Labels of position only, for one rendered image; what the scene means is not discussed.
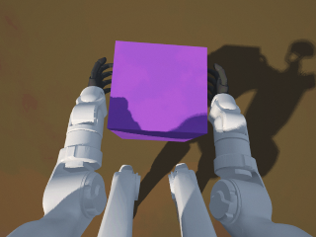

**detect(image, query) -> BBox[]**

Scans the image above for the robot left hand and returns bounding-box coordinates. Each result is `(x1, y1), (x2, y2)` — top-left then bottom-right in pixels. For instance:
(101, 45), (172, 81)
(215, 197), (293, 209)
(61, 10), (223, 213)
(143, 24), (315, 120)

(87, 57), (114, 95)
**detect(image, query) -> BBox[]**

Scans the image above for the robot right upper arm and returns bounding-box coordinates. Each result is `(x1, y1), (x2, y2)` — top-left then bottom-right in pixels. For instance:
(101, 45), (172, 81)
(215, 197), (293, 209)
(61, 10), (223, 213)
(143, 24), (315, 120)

(208, 178), (313, 237)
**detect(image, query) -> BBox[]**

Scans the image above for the robot right hand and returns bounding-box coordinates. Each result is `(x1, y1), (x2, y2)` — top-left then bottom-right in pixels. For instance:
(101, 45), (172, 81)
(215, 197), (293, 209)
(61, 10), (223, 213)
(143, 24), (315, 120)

(207, 63), (229, 102)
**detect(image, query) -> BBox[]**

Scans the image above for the robot left forearm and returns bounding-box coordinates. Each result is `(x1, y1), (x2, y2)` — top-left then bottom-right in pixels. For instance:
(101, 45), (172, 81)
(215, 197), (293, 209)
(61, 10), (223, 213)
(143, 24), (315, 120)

(42, 86), (108, 209)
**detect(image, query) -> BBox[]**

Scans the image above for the robot right foot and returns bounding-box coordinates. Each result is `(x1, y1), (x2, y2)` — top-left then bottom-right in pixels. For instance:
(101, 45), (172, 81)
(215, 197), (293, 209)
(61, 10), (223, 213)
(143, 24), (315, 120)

(173, 198), (180, 223)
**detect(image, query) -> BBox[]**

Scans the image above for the robot left thigh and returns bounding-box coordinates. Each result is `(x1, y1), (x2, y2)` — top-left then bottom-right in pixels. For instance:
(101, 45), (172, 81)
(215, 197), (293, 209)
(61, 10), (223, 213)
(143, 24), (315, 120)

(97, 169), (141, 237)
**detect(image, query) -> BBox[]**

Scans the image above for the carton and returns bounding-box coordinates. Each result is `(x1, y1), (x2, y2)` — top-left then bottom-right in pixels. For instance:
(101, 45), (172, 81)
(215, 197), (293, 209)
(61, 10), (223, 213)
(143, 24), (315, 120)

(107, 40), (207, 142)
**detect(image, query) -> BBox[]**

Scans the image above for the robot left upper arm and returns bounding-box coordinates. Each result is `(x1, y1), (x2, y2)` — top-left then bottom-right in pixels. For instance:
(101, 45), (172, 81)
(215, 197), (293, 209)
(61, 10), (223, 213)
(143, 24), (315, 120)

(6, 171), (107, 237)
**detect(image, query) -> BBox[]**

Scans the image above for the robot right forearm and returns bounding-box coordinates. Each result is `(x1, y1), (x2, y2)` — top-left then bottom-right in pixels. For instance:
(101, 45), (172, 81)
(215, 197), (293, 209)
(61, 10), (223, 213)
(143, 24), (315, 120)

(208, 93), (267, 190)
